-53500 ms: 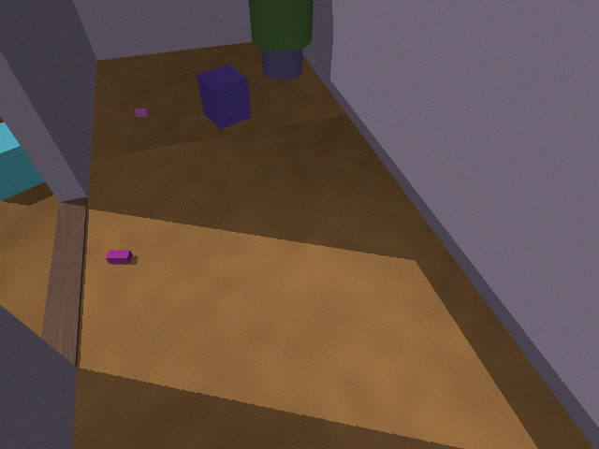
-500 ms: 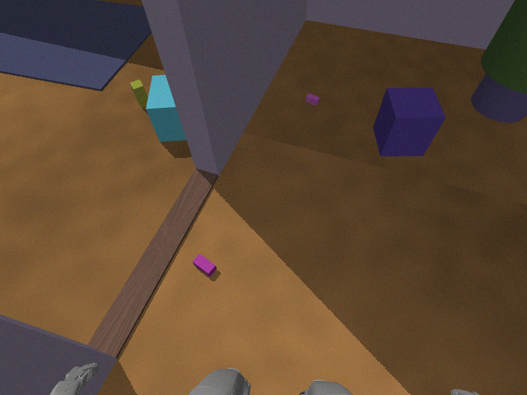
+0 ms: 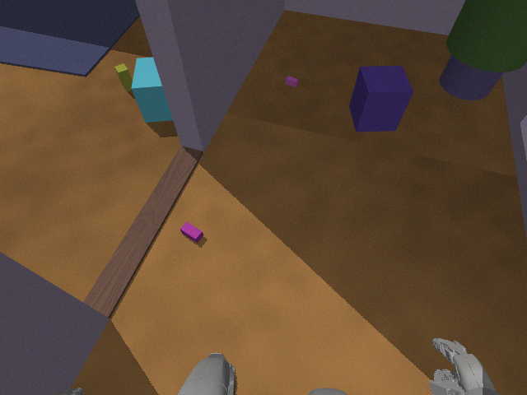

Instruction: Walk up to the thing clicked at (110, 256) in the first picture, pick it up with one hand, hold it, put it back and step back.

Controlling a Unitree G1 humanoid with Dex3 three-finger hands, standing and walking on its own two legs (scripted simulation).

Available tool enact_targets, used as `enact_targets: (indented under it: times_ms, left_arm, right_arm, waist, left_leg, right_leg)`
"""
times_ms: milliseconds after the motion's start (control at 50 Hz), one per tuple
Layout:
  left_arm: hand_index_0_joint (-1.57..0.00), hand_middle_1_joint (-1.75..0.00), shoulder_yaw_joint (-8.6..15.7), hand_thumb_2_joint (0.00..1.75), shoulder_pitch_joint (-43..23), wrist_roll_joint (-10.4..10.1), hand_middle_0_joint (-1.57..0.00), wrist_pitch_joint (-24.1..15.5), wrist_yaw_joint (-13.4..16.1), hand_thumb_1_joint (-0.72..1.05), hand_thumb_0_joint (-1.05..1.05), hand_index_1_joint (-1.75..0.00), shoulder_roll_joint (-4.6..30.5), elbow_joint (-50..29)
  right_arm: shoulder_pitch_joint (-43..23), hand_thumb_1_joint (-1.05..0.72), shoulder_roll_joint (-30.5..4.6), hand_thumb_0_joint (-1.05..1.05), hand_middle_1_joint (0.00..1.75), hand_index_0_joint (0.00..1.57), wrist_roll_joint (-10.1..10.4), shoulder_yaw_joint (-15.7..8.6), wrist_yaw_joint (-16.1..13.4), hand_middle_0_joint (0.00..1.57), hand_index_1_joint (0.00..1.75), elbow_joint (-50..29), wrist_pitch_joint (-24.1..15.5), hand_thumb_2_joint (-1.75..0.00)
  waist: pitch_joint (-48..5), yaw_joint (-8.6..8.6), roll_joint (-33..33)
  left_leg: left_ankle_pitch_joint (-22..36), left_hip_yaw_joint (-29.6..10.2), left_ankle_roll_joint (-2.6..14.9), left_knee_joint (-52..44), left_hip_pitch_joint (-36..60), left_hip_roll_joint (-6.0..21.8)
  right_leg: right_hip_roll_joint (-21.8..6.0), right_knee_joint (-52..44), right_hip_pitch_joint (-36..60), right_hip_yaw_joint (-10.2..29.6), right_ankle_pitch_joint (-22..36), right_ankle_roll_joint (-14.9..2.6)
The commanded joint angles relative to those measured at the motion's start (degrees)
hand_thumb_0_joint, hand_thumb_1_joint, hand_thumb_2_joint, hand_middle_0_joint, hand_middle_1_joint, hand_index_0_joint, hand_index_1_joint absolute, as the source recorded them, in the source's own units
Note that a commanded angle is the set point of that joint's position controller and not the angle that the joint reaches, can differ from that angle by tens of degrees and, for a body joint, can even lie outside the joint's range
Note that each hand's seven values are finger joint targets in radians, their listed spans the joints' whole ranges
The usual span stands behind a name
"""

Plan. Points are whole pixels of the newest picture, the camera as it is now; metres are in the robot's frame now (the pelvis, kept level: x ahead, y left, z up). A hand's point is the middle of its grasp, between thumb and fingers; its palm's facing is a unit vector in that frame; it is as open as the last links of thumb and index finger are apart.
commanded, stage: step back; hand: left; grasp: from above
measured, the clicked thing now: (191, 232) +0.73 +0.32 -0.73
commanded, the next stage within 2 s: stand in 1.86 s
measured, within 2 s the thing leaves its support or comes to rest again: neither
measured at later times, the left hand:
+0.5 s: hand out of the picture -0.06 +0.29 -0.13, palm faces +0.09 -0.91 -0.40, open 7.4 cm
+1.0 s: hand out of the picture -0.26 +0.28 -0.13, palm faces +0.11 -0.89 -0.44, open 7.4 cm
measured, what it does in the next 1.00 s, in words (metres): walks backwards: left foot, then right foot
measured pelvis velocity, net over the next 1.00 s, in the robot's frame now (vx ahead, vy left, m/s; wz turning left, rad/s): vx -0.31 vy -0.01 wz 0.11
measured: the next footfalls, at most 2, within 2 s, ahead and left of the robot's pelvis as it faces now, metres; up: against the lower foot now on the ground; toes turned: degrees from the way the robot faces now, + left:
left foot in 0.34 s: -0.10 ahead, +0.12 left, +0.00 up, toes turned +3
right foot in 0.68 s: -0.24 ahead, -0.13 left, +0.00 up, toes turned +5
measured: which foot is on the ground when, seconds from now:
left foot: down 0.00-0.00, up 0.02-0.32, down 0.34-0.70, up 0.72-0.96, down 0.98-1.00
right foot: down 0.00-0.36, up 0.38-0.66, down 0.68-1.00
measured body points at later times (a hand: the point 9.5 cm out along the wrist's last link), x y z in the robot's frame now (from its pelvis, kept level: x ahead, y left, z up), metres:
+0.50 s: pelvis -0.16 +0.00 +0.01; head -0.11 +0.02 +0.46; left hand -0.06 +0.33 -0.10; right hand -0.05 -0.30 -0.10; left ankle -0.14 +0.12 -0.71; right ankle -0.15 -0.13 -0.63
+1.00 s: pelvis -0.31 -0.01 +0.00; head -0.28 -0.02 +0.45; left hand -0.26 +0.33 -0.10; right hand -0.22 -0.33 -0.13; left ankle -0.32 +0.12 -0.72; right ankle -0.25 -0.13 -0.71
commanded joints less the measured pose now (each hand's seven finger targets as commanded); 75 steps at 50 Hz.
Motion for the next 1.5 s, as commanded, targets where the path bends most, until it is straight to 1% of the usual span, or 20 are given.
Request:
enact_targets:
  times_ms: [0, 60, 200, 300, 340, 360, 420, 620, 660, 680, 700, 760, 860, 940, 1000, 1140, 1220, 1340, 1400, 1480]
  left_arm:
    - [-0.2, -0.3, 5.75, 0.9, -0.61, 0.71, -0.2, -1.91, 1.09, 0.9, 0.0, -0.3, 21.9, -7.17]
    - [-0.2, -0.3, 4.28, 0.9, -7.42, 0.86, -0.2, -1.75, 1.68, 0.9, 0.0, -0.3, 15.17, -8.29]
    - [-0.2, -0.3, 3.92, 0.9, 0.48, 0.75, -0.2, -0.83, 2.75, 0.9, 0.0, -0.3, 14.64, -8.13]
    - [-0.2, -0.3, 2.7, 0.9, -3.66, -0.64, -0.2, 0.46, 2.06, 0.9, 0.0, -0.3, 14.76, -9.02]
    - [-0.2, -0.3, 2.34, 0.9, -5.75, -1.38, -0.2, 0.44, 2.35, 0.9, 0.0, -0.3, 12.44, -10.11]
    - [-0.2, -0.3, 3.32, 0.9, -8.56, -0.41, -0.2, 0.51, 2.93, 0.9, 0.0, -0.3, 13.55, -9.44]
    - [-0.2, -0.3, 3.05, 0.9, -1.69, -1.67, -0.2, 0.82, 2.49, 0.9, 0.0, -0.3, 12.42, -5.41]
    - [-0.2, -0.3, 2.04, 0.9, 5.1, -0.07, -0.2, -1.5, 1.6, 0.9, 0.0, -0.3, 10.77, -1.19]
    - [-0.2, -0.3, 3.69, 0.9, 5.96, 1.19, -0.2, -2.19, 1.54, 0.9, 0.0, -0.3, 16.31, -1.02]
    - [-0.2, -0.3, 5.38, 0.9, 2.54, 1.22, -0.2, -1.81, 1.45, 0.9, 0.0, -0.3, 23.37, -2.75]
    - [-0.2, -0.3, 5.42, 0.9, -0.62, 0.97, -0.2, -2.36, 1.88, 0.9, 0.0, -0.3, 23.83, -4.59]
    - [-0.2, -0.3, 3.32, 0.9, -7.6, 1.03, -0.2, -2.47, 2.33, 0.9, 0.0, -0.3, 15.41, -4.97]
    - [-0.2, -0.3, 4.32, 0.9, -0.35, 1.83, -0.2, -2.58, 1.73, 0.9, 0.0, -0.3, 16.38, -3.77]
    - [-0.2, -0.3, 3.0, 0.9, -2.35, 1.09, -0.2, -1.62, 0.61, 0.9, 0.0, -0.3, 16.0, -2.97]
    - [-0.2, -0.3, 2.56, 0.9, -5.93, 0.04, -0.2, -1.74, 0.43, 0.9, 0.0, -0.3, 14.66, -2.09]
    - [-0.2, -0.3, 1.89, 0.9, 2.24, -0.25, -0.2, -3.52, -0.8, 0.9, 0.0, -0.3, 10.63, 3.58]
    - [-0.2, -0.3, 3.5, 0.9, -2.11, 0.95, -0.2, -5.07, 0.07, 0.9, 0.0, -0.3, 18.99, 2.44]
    - [-0.2, -0.3, 1.18, 0.9, -6.37, 0.28, -0.2, -4.23, -0.3, 0.9, 0.0, -0.3, 13.35, 2.22]
    - [-0.2, -0.3, -0.08, 0.9, -4.66, -1.07, -0.2, -3.55, -0.5, 0.9, 0.0, -0.3, 10.08, 3.75]
    - [-0.2, -0.3, 0.0, 0.9, -2.88, -0.99, -0.2, -4.88, -0.04, 0.9, 0.0, -0.3, 10.77, 5.91]
  right_arm:
    - [-0.92, -0.9, -11.58, 0.0, 0.3, 0.2, 0.88, -4.17, -1.9, 0.2, 0.3, -4.4, 0.2, -0.9]
    - [5.64, -0.9, -10.31, 0.0, 0.3, 0.2, 1.65, -3.5, -1.84, 0.2, 0.3, -1.05, -0.52, -0.9]
    - [3.9, -0.9, -9.34, 0.0, 0.3, 0.2, 0.24, -2.89, -1.66, 0.2, 0.3, -2.17, -0.85, -0.9]
    - [12.46, -0.9, -9.98, 0.0, 0.3, 0.2, -0.51, -4.13, -1.08, 0.2, 0.3, 1.5, -1.2, -0.9]
    - [7.1, -0.9, -20.16, 0.0, 0.3, 0.2, -0.75, -5.9, -0.19, 0.2, 0.3, -0.64, -0.89, -0.9]
    - [6.24, -0.9, -20.14, 0.0, 0.3, 0.2, -1.24, -6.08, -0.24, 0.2, 0.3, -1.12, -1.25, -0.9]
    - [-0.43, -0.9, -13.55, 0.0, 0.3, 0.2, -1.41, -3.84, -1.32, 0.2, 0.3, -1.85, -1.43, -0.9]
    - [1.26, -0.9, -13.84, 0.0, 0.3, 0.2, -0.09, -4.08, -0.48, 0.2, 0.3, -2.41, 1.04, -0.9]
    - [1.06, -0.9, -8.79, 0.0, 0.3, 0.2, 0.62, -2.49, -0.13, 0.2, 0.3, -3.09, 0.95, -0.9]
    - [-1.52, -0.9, -8.49, 0.0, 0.3, 0.2, 0.56, -2.87, -1.04, 0.2, 0.3, -4.13, 1.05, -0.9]
    - [-2.04, -0.9, -11.13, 0.0, 0.3, 0.2, 0.49, -4.15, -1.34, 0.2, 0.3, -4.2, 1.53, -0.9]
    - [4.96, -0.9, -10.29, 0.0, 0.3, 0.2, 1.08, -3.61, -1.0, 0.2, 0.3, -0.11, 0.74, -0.9]
    - [2.08, -0.9, -10.09, 0.0, 0.3, 0.2, -0.61, -3.26, -0.25, 0.2, 0.3, -0.48, -0.78, -0.9]
    - [8.95, -0.9, -8.95, 0.0, 0.3, 0.2, -0.68, -4.09, 0.26, 0.2, 0.3, 4.92, -2.46, -0.9]
    - [6.07, -0.9, -18.45, 0.0, 0.3, 0.2, -1.43, -5.29, 0.08, 0.2, 0.3, 4.1, -3.68, -0.9]
    - [0.91, -0.9, -11.34, 0.0, 0.3, 0.2, -1.34, -3.24, 0.36, 0.2, 0.3, 4.76, -3.64, -0.9]
    - [4.51, -0.9, -9.33, 0.0, 0.3, 0.2, -0.7, -3.03, -0.1, 0.2, 0.3, 5.86, -3.12, -0.9]
    - [9.93, -0.9, -7.68, 0.0, 0.3, 0.2, -0.94, -3.28, 0.33, 0.2, 0.3, 9.47, -4.52, -0.9]
    - [3.79, -0.9, -12.59, 0.0, 0.3, 0.2, -1.42, -3.79, -0.11, 0.2, 0.3, 7.97, -5.46, -0.9]
    - [-0.17, -0.9, -10.31, 0.0, 0.3, 0.2, -0.87, -2.81, 0.01, 0.2, 0.3, 8.16, -5.43, -0.9]
  waist:
    - [-7.39, 1.79, -16.15]
    - [-8.25, -2.5, -10.36]
    - [-11.71, 3.25, -14.74]
    - [-15.63, -1.63, -11.37]
    - [-13.69, -2.29, 12.07]
    - [-11.03, -4.12, 9.68]
    - [-9.72, 1.62, 1.56]
    - [-16.95, 0.83, 7.15]
    - [-13.25, 1.05, -6.88]
    - [-11.06, 4.03, -19.85]
    - [-7.21, 2.78, -16.02]
    - [-8.16, -2.64, -7.64]
    - [-9.49, 3.61, -13.63]
    - [-9.59, -0.26, -11.67]
    - [-5.13, -2.82, 5.32]
    - [-7.67, 1.62, 5.93]
    - [-4.42, 0.81, -9.59]
    - [-9.08, -2.56, -10.25]
    - [-7.51, -0.35, 2.34]
    - [-9.01, 1.22, 3.78]
  left_leg:
    - [-20.31, -10.63, 0.0, 27.87, -2.51, -7.52]
    - [-13.07, -7.81, -0.26, 30.71, -2.39, -11.22]
    - [-17.19, -2.62, -0.86, 10.64, -2.64, -7.07]
    - [1.29, 0.6, 2.46, -16.31, 14.62, -4.3]
    - [12.66, -26.18, 15.59, -21.71, 11.42, 16.83]
    - [13.84, -30.92, 19.88, -23.5, 4.43, 19.99]
    - [21.19, -12.69, 14.29, -17.14, 7.53, 11.5]
    - [17.83, -7.55, 10.72, -8.07, 16.55, 8.22]
    - [-4.88, -5.11, 3.99, 1.31, -3.0, -1.02]
    - [-20.23, -3.43, 0.93, 16.6, -4.04, -8.75]
    - [-21.03, -11.54, -0.05, 27.46, -2.41, -6.11]
    - [-12.03, -8.35, -0.27, 30.72, -0.88, -10.04]
    - [-15.96, -2.38, -1.0, 8.52, -3.38, -5.06]
    - [-7.88, 3.16, 1.84, -17.24, 19.19, -5.83]
    - [-40.73, -33.74, 14.58, -31.66, 4.1, 16.77]
    - [-19.47, -8.59, 6.56, -18.91, 3.78, 5.14]
    - [-17.22, -3.05, 0.8, 6.39, 1.56, -3.04]
    - [-5.84, 0.72, 2.21, -12.9, 17.97, -3.54]
    - [-19.76, -21.64, 9.02, -27.05, 12.91, 11.76]
    - [7.76, -8.25, 5.64, -19.3, 12.32, 6.32]
  right_leg:
    - [-28.37, -21.71, -11.53, 32.45, 13.57, -17.54]
    - [-16.91, -12.34, -5.9, 11.44, 29.37, -11.1]
    - [-19.17, -9.01, 9.35, 12.51, 35.49, -12.11]
    - [-15.31, -1.33, 0.24, 8.36, 26.56, -6.17]
    - [0.56, 17.11, -12.68, -2.45, -11.39, -0.46]
    - [0.68, 28.21, -10.84, 5.69, -15.99, -0.19]
    - [2.37, 36.91, -14.0, 8.35, -7.64, -1.08]
    - [-0.91, -13.94, 2.31, -4.42, 7.47, -0.01]
    - [-11.75, -17.32, 7.98, 15.65, 5.32, -4.23]
    - [-26.93, -22.41, -4.4, 30.73, 7.5, -15.23]
    - [-30.49, -23.38, -12.91, 34.38, 9.27, -18.35]
    - [-17.02, -13.69, -8.38, 10.4, 19.0, -10.93]
    - [-17.37, -15.56, 4.58, 13.68, -6.67, -10.4]
    - [-14.59, -11.82, -8.95, 8.22, -11.15, -6.97]
    - [-5.36, 12.64, -15.27, 2.48, -11.37, -0.16]
    - [-1.98, -12.65, 5.43, -2.87, 3.27, -1.16]
    - [-23.37, -26.84, -4.47, 29.53, -22.28, -12.29]
    - [-13.19, -16.56, -9.99, 9.83, -3.55, -5.88]
    - [-3.62, -1.8, -10.29, -0.53, -1.88, -0.93]
    - [-5.31, -11.79, 1.58, 0.71, 11.28, -1.56]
